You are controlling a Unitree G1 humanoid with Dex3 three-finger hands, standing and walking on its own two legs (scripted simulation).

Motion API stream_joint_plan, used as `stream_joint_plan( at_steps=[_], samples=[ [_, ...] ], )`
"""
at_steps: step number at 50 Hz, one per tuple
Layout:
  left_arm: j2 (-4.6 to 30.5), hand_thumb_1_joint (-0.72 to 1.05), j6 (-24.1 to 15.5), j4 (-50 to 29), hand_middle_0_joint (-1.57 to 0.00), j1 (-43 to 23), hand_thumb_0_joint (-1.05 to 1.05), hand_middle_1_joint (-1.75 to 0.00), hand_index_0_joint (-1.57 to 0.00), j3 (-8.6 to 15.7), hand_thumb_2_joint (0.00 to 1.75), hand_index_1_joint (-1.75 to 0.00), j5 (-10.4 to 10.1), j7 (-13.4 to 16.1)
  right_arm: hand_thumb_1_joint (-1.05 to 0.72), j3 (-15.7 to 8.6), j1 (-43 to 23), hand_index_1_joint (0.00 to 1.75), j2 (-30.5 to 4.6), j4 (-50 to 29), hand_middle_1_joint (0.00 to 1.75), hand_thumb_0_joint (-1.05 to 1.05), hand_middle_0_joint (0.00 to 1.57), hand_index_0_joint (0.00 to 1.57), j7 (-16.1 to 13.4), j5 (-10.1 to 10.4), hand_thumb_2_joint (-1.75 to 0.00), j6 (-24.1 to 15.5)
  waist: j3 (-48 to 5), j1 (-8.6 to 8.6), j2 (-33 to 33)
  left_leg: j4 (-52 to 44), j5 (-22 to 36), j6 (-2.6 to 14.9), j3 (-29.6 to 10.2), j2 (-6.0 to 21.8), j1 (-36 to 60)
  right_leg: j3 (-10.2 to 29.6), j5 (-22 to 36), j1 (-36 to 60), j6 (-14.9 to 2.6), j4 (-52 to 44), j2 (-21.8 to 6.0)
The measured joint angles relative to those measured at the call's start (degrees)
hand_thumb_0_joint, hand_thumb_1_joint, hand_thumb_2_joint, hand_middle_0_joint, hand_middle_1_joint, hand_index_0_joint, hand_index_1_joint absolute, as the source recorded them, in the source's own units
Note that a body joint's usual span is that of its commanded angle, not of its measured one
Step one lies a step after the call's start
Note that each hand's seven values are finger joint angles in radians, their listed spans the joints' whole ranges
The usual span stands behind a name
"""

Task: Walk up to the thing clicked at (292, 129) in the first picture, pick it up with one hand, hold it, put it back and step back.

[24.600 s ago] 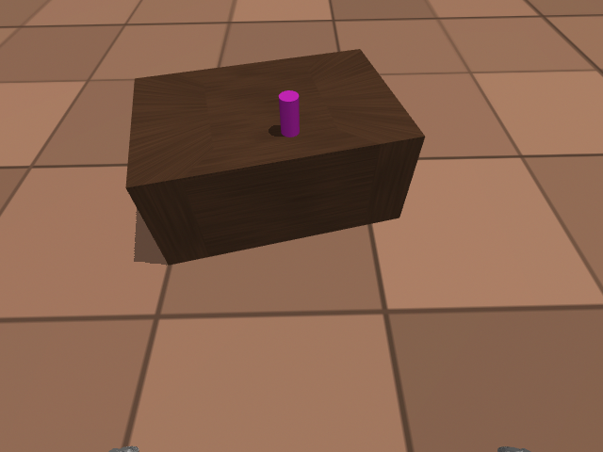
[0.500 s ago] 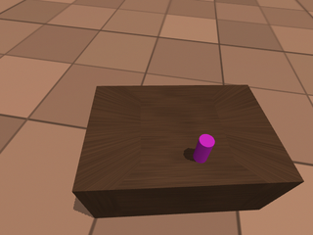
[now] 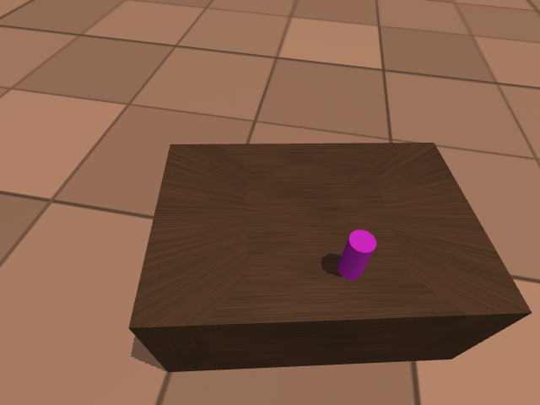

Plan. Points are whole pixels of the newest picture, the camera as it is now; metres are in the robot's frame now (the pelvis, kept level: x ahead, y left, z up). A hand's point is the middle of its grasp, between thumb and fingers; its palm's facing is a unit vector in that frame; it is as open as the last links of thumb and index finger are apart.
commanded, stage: stand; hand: right
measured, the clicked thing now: (355, 255) +0.48 -0.22 -0.26
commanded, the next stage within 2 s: none
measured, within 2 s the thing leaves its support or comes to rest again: neither
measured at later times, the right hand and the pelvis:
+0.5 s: hand out of the picture +0.08 -0.26 -0.15, palm faces -0.01 +0.93 -0.37, open 7.5 cm; pelvis +0.01 -0.01 +0.00, yaw +1 degrees
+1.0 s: hand out of the picture +0.09 -0.26 -0.15, palm faces -0.02 +0.93 -0.36, open 7.4 cm; pelvis +0.01 -0.01 +0.00, yaw +1 degrees
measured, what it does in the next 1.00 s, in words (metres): stands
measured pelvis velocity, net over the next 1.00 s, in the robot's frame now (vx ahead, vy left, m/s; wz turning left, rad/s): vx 0.01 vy -0.01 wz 0.02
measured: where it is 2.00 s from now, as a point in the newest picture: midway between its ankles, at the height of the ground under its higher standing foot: outside the picture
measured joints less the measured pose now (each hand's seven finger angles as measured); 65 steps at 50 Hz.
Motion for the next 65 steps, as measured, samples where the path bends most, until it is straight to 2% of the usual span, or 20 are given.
stream_joint_plan(
  at_steps=[5,11,18,29,65],
  samples=[
    [-0.1,0.91,0.0,0.0,-0.20,0.0,0.00,-0.30,-0.20,0.0,0.89,-0.30,-0.1,0.0,-0.17,0.1,-0.1,0.27,0.1,0.0,0.27,-0.01,0.19,0.19,0.0,0.0,-0.68,-0.1,0.0,0.03,0.1,-0.2,-0.1,-0.08,-0.1,-0.1,0.3,-0.1,-0.3,0.2,-0.04,0.1,-0.1],
    [-0.2,0.91,-0.2,-0.3,-0.20,-0.4,0.00,-0.30,-0.20,-0.1,0.89,-0.30,-0.2,0.0,-0.58,0.1,-0.4,0.29,0.1,-0.1,0.30,0.00,0.20,0.20,0.0,0.1,-0.83,-0.2,0.0,-0.06,0.5,0.1,-0.4,-0.23,-0.5,0.1,0.3,-0.5,-0.3,0.7,-0.13,-0.3,0.1],
    [-0.3,0.91,-0.4,-0.7,-0.20,-1.0,0.00,-0.30,-0.20,-0.1,0.89,-0.30,-0.2,0.0,-0.82,0.0,-0.7,0.30,-0.1,-0.2,0.30,0.00,0.20,0.20,0.1,0.1,-0.88,-0.1,-0.1,-0.17,0.8,0.2,-0.5,-0.37,-0.8,0.2,0.3,-0.8,-0.3,1.0,-0.26,-0.7,0.2],
    [-0.2,0.91,-0.4,-0.9,-0.20,-1.4,0.00,-0.30,-0.20,0.1,0.89,-0.30,-0.2,0.0,-0.89,-0.2,-0.6,0.30,-0.2,-0.3,0.30,0.00,0.20,0.20,0.1,0.1,-0.90,-0.2,0.0,-0.19,0.7,-0.2,-0.4,-0.56,-1.1,0.1,0.6,-1.1,-0.6,1.2,-0.43,-0.6,0.2],
    [-0.1,0.91,-0.5,-1.2,-0.20,-0.6,0.00,-0.30,-0.20,0.0,0.89,-0.30,-0.2,-0.2,-0.90,-0.3,-0.4,0.30,-0.2,-0.2,0.30,0.00,0.20,0.20,0.4,0.1,-0.90,-0.2,0.0,-0.06,1.0,-0.3,0.0,-0.82,-1.5,0.3,0.5,-1.5,-0.4,1.2,-0.73,-0.5,0.5]
  ],
)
